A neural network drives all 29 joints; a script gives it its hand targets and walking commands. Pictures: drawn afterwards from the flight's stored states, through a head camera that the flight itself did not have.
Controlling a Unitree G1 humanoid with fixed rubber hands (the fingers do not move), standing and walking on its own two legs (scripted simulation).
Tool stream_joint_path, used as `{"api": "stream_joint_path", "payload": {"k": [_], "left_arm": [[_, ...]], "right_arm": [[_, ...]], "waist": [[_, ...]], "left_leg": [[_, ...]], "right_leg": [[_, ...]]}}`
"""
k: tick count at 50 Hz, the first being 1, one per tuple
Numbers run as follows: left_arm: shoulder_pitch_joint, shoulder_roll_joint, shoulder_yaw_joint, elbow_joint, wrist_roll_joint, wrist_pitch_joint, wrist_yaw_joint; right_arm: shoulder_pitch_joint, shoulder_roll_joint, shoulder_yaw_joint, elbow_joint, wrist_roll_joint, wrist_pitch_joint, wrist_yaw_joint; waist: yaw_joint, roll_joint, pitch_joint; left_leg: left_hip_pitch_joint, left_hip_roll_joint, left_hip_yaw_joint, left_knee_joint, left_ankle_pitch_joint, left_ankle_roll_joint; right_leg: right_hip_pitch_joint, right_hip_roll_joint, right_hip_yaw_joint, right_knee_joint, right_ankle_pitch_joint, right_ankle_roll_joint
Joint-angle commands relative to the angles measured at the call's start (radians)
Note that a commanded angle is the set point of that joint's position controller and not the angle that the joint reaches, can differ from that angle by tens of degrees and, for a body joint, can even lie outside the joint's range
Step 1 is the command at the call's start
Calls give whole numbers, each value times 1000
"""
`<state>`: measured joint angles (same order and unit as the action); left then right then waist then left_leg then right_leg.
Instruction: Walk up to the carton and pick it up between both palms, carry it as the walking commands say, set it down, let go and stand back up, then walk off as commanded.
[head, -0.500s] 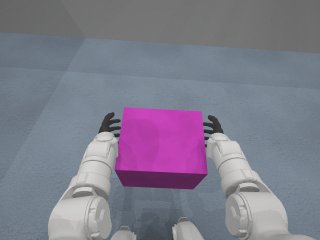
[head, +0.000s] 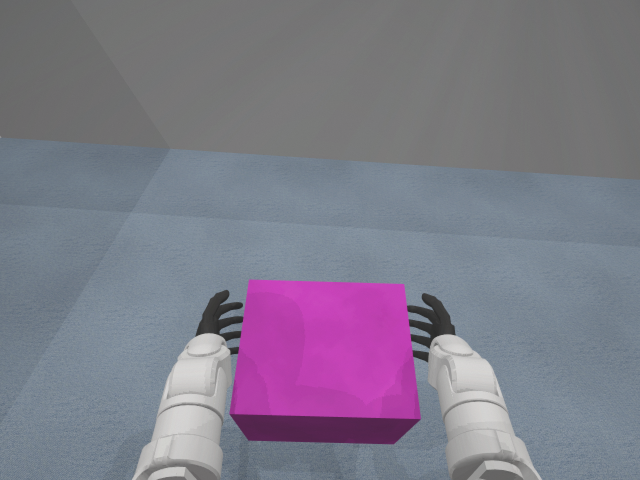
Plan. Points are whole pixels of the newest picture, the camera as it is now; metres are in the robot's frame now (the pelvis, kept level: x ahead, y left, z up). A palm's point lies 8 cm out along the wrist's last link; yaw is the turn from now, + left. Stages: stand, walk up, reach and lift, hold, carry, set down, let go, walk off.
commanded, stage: reach and lift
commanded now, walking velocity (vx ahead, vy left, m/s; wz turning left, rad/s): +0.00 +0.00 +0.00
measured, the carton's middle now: (323, 364) +0.33 -0.02 -0.07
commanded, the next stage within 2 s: hold in 1.54 s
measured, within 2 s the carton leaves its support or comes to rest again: neither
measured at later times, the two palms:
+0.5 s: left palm (200, 340) +0.30 +0.13 +0.06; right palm (455, 344) +0.29 -0.18 +0.06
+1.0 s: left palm (207, 336) +0.31 +0.13 +0.06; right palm (459, 342) +0.29 -0.18 +0.06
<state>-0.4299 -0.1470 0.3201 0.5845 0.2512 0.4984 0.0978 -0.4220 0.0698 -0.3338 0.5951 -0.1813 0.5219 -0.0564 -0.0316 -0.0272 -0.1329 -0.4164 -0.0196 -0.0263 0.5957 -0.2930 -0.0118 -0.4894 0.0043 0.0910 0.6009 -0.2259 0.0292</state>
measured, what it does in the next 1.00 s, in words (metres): stands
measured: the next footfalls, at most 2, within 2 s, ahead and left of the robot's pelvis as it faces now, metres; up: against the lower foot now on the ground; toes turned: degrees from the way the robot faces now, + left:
none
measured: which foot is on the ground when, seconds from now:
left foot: down 0.00-1.00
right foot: down 0.00-1.00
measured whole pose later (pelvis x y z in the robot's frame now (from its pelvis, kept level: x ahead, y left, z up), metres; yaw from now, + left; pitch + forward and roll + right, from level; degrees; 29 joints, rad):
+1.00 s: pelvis +0.00 +0.00 +0.01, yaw +0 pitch -6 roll +1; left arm -0.39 -0.18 0.29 0.48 0.29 0.69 0.10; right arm -0.38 0.09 -0.33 0.50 -0.18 0.69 -0.13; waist -0.03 -0.02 -0.08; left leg -0.10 -0.01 -0.03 0.46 -0.26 -0.01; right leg -0.18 0.00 0.09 0.48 -0.20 0.03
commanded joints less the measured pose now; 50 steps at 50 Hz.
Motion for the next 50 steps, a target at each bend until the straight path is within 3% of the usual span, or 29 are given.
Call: {"api": "stream_joint_path", "payload": {"k": [1,5,8,13,14,20,21,25,31,35,39,41,43,46,50], "left_arm": [[-467,-977,-510,-69,-200,0,-387],[-468,-962,-504,-103,-191,30,-387],[-456,-977,-515,-102,-201,56,-393],[-494,-990,-541,-141,-225,99,-397],[-486,-977,-521,-122,-215,110,-398],[-564,-970,-516,-142,-223,141,-402],[-594,-979,-525,-152,-231,142,-404],[-616,-981,-508,-121,-227,158,-407],[-652,-993,-479,-95,-221,154,-404],[-671,-1017,-517,-144,-244,144,-402],[-635,-1026,-541,-165,-250,143,-394],[-588,-1016,-522,-143,-236,148,-391],[-569,-1010,-523,-149,-229,150,-390],[-529,-993,-514,-150,-215,154,-386],[-515,-972,-483,-137,-202,158,-390]], "right_arm": [[-524,1078,559,-138,183,-14,354],[-492,1077,530,-109,175,22,369],[-540,1072,554,-175,195,41,372],[-549,1059,559,-206,203,91,373],[-564,1049,552,-202,198,102,372],[-610,1050,539,-189,197,137,377],[-634,1048,543,-199,200,140,379],[-677,1047,538,-176,207,151,384],[-706,1029,502,-137,197,150,395],[-703,1034,528,-171,207,139,396],[-696,1040,561,-196,223,134,394],[-676,1037,558,-184,220,140,396],[-644,1036,556,-176,211,143,395],[-617,1038,554,-178,207,145,395],[-601,1043,540,-164,197,154,394]], "waist": [[77,75,-461],[66,71,-385],[69,56,-366],[36,63,-321],[48,62,-292],[48,63,-223],[35,46,-225],[52,68,-194],[43,77,-135],[32,73,-205],[44,78,-250],[63,64,-231],[57,63,-242],[76,72,-230],[79,53,-200]], "left_leg": [[212,-72,-54,-134,463,6],[229,-63,-58,-163,403,10],[242,-59,-60,-178,383,13],[271,-50,-63,-204,344,9],[263,-50,-57,-212,311,8],[259,-39,-57,-252,218,6],[257,-36,-63,-256,191,8],[244,-33,-54,-268,140,1],[212,-17,-59,-286,78,-1],[253,-21,-59,-266,155,-11],[285,-21,-64,-255,229,-15],[296,-23,-61,-258,243,-15],[310,-27,-60,-257,281,-17],[319,-29,-55,-263,306,-18],[320,-37,-48,-270,285,-12]], "right_leg": [[404,108,-30,-99,427,-16],[384,110,-35,-131,346,-20],[414,109,-43,-147,321,-15],[458,108,-49,-176,282,-13],[464,106,-50,-184,253,-11],[496,95,-45,-214,175,-13],[497,96,-48,-216,153,-12],[508,91,-48,-224,112,-17],[508,93,-54,-215,74,-23],[510,98,-53,-209,130,-24],[509,102,-47,-205,175,-24],[500,106,-46,-213,172,-24],[506,107,-41,-218,203,-23],[511,110,-39,-224,217,-20],[499,109,-35,-236,203,-14]]}}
